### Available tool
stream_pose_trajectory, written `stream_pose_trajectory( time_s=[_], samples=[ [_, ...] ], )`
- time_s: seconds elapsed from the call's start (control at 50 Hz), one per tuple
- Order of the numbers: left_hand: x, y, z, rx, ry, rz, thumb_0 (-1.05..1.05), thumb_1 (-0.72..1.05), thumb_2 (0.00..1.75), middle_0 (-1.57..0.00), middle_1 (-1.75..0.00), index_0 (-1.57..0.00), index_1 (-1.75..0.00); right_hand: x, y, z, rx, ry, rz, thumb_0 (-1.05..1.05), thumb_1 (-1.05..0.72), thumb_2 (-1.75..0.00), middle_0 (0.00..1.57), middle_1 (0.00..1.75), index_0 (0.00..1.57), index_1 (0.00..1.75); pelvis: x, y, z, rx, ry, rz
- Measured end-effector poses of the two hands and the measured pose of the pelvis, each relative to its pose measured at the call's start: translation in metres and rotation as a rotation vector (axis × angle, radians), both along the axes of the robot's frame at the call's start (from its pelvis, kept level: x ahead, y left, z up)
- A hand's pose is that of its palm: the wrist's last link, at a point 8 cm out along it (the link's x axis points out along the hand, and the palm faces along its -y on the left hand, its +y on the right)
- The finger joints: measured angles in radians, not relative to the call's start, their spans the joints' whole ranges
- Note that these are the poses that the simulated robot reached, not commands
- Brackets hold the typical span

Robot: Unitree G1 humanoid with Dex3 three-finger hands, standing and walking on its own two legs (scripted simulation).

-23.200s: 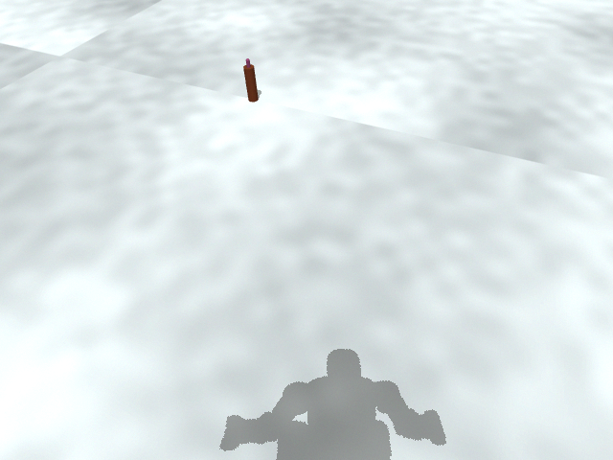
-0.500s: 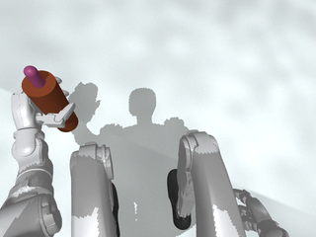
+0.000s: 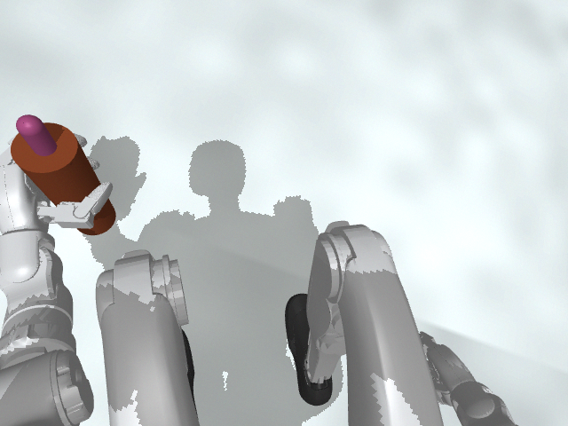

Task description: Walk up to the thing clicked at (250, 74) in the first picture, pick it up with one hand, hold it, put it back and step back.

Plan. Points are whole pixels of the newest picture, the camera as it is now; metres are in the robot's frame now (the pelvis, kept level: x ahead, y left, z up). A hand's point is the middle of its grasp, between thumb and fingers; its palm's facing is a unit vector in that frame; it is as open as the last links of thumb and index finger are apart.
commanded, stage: lower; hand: left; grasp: from the side
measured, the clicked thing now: (69, 181) +0.43 +0.24 -0.10
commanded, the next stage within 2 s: loosen in 1.10 s
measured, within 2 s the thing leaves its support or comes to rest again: neither
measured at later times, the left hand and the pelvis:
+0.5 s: hand (88, 189) +0.43 +0.24 -0.16, palm faces +0.14 -0.99 -0.01, open 8.8 cm; pelvis -0.01 +0.01 -0.02, yaw -3 degrees
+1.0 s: hand (94, 190) +0.44 +0.24 -0.19, palm faces +0.16 -0.99 -0.01, open 8.8 cm; pelvis -0.01 +0.01 -0.03, yaw -6 degrees
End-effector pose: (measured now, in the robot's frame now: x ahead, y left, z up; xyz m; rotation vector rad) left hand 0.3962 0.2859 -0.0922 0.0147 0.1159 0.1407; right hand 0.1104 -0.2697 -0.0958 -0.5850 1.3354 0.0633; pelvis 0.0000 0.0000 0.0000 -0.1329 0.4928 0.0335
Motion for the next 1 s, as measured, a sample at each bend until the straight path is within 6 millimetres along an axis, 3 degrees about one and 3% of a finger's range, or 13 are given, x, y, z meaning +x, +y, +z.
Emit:
stream_pose_trajectory(
  time_s=[0.42, 1.0],
  samples=[
    [0.006, 0.001, -0.060, -0.015, 0.009, 0.004, 0.02, -0.23, 1.12, -0.83, -1.04, -0.78, -1.05, -0.005, 0.002, 0.004, -0.076, 0.074, 0.131, 0.00, -0.94, -0.91, 0.20, 0.30, 0.21, 0.30, -0.004, 0.004, -0.019, -0.052, -0.088, -0.027],
    [0.015, 0.000, -0.096, -0.017, -0.002, 0.020, 0.02, -0.23, 1.12, -0.83, -1.04, -0.78, -1.04, -0.016, 0.012, 0.017, -0.153, 0.132, 0.254, 0.00, -0.92, -0.91, 0.21, 0.30, 0.21, 0.30, -0.013, 0.013, -0.030, -0.122, -0.180, -0.052]
  ],
)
